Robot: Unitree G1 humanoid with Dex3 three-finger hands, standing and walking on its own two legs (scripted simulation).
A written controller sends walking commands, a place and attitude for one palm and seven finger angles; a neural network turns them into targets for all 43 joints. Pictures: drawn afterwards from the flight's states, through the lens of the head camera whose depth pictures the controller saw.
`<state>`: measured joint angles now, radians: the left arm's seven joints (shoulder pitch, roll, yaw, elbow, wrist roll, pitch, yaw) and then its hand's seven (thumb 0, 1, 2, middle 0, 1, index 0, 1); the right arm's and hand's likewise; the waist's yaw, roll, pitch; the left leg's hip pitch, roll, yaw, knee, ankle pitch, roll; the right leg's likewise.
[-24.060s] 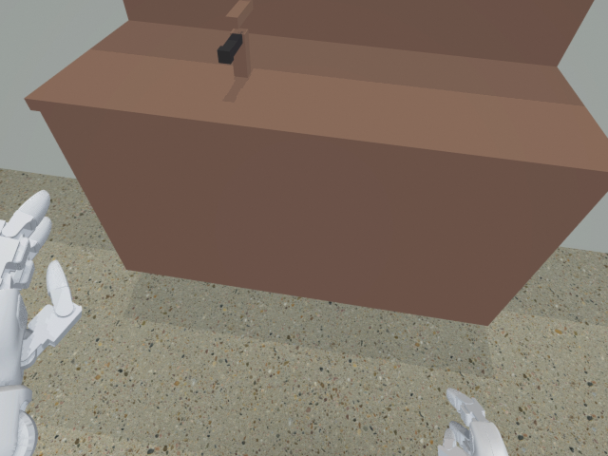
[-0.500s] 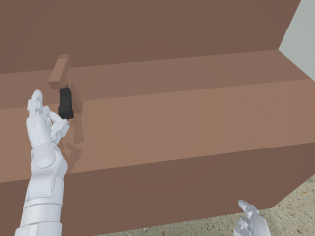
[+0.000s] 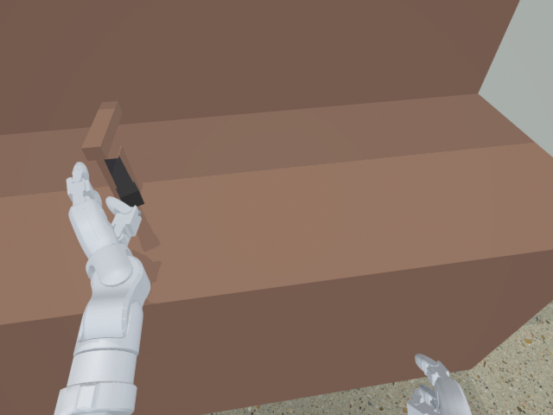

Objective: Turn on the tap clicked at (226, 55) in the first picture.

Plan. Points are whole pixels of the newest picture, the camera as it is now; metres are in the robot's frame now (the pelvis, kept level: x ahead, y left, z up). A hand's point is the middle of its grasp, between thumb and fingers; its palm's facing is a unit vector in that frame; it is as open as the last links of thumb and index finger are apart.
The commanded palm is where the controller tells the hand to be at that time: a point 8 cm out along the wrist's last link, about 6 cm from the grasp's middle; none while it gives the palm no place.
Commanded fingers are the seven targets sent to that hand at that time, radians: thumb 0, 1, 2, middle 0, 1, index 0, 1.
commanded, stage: push the lever round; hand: left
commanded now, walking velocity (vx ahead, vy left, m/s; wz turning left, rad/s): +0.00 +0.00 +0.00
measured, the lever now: (130, 196) +0.38 +0.27 +0.12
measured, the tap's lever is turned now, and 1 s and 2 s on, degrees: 25 51 59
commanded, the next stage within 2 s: none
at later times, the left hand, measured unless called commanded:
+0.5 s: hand (160, 200) +0.37 +0.21 +0.13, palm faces +0.72 -0.69 -0.05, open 7.6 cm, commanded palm +0.33 +0.23 +0.12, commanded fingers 0.00 0.90 0.90 -0.15 -0.15 -0.15 -0.15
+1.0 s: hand (174, 191) +0.39 +0.20 +0.13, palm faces +0.79 -0.60 -0.07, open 7.8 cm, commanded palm +0.35 +0.20 +0.12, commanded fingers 0.00 0.90 0.90 -0.15 -0.15 -0.15 -0.15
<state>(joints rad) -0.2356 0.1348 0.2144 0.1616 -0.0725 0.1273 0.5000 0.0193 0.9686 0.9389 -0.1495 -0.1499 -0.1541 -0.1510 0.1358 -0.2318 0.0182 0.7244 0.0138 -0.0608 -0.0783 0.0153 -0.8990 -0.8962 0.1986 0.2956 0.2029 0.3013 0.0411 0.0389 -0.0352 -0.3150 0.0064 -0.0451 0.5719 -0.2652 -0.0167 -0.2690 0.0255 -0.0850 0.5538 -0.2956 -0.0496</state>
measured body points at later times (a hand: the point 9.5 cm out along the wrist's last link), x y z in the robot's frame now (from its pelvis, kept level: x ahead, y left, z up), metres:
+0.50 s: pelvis +0.00 +0.00 +0.00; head +0.00 -0.01 +0.45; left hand +0.33 +0.25 +0.13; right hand +0.18 -0.23 -0.10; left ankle +0.02 +0.13 -0.73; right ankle +0.00 -0.08 -0.73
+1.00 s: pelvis +0.00 -0.01 +0.00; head +0.01 -0.02 +0.45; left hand +0.35 +0.23 +0.14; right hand +0.18 -0.24 -0.11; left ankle +0.02 +0.13 -0.73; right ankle +0.00 -0.08 -0.73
